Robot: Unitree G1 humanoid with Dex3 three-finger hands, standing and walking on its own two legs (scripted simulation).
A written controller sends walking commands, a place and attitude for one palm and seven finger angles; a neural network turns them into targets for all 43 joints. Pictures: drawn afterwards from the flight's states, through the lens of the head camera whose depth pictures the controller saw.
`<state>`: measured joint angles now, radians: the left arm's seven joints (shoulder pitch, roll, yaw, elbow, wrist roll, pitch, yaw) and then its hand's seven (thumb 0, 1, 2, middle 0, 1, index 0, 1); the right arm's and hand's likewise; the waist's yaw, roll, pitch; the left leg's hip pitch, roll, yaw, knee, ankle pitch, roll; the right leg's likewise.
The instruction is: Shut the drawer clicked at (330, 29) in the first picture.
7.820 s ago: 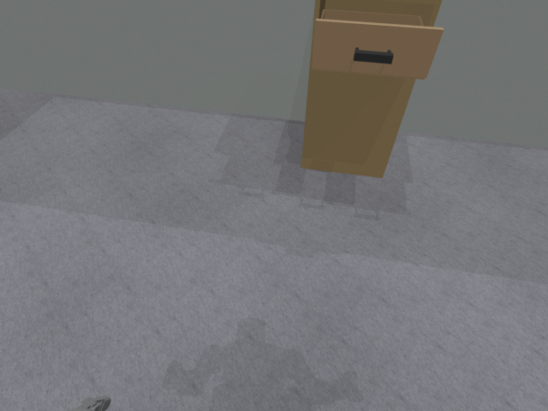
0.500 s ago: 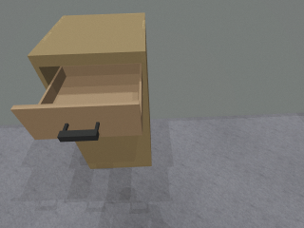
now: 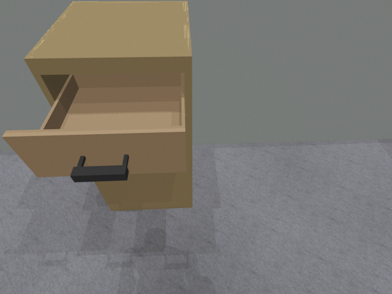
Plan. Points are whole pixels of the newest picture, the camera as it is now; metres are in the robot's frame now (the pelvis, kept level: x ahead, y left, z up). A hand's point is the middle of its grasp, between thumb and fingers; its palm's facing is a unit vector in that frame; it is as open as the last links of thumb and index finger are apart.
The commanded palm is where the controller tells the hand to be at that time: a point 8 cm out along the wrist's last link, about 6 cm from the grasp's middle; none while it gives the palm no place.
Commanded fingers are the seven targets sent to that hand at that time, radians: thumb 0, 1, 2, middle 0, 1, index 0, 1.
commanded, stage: look again from close up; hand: left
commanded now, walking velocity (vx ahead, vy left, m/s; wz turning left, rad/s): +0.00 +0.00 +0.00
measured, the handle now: (102, 166) +0.40 +0.24 +0.01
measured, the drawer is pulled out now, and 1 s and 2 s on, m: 0.24 0.24 0.24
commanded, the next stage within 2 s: raise the hand and make a fist in 0.32 s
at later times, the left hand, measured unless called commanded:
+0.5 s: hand out of the picture +0.08 +0.19 -0.13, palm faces +0.17 -0.96 -0.21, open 7.4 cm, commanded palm +0.11 +0.23 -0.05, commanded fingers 0.00 0.90 0.90 -0.30 -0.41 -0.30 -0.41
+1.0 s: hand (95, 286) +0.14 +0.19 +0.00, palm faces +0.15 -0.99 -0.09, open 5.1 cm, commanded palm +0.13 +0.25 +0.00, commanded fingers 0.00 0.90 0.90 -0.80 -0.95 -0.80 -0.95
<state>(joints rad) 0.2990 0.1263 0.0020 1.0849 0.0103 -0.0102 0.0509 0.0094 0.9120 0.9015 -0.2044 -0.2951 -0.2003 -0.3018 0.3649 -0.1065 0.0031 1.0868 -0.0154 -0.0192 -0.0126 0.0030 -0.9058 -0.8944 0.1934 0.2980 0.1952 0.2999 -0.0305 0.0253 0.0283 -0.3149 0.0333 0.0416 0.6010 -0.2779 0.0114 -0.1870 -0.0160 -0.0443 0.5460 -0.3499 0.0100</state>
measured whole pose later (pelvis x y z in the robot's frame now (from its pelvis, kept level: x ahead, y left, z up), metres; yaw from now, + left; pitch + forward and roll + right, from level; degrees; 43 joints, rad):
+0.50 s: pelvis +0.01 +0.01 +0.00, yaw -1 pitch +0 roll +1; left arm 0.46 0.17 0.02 0.51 -0.07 0.07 0.09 0.02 0.91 0.90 -0.21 -0.30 -0.21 -0.31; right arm 0.28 -0.18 0.00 0.95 0.02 -0.12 -0.04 0.01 -0.91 -0.89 0.20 0.30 0.20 0.30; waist 0.02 -0.03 0.02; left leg -0.26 0.00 0.07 0.52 -0.26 0.02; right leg -0.19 -0.05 -0.03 0.55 -0.35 0.01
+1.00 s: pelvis -0.04 -0.05 -0.07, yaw +3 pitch +9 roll -2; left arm 0.42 0.26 0.28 0.02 -0.33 -0.44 -0.34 0.02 0.90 0.90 -0.61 -0.74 -0.61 -0.75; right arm 0.20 -0.24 -0.01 0.59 0.04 -0.25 -0.09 0.01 -0.90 -0.89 0.20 0.30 0.20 0.30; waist 0.05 0.03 -0.12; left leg -0.84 0.07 -0.08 1.10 -0.43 -0.04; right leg -0.70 0.02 -0.15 1.09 -0.57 -0.07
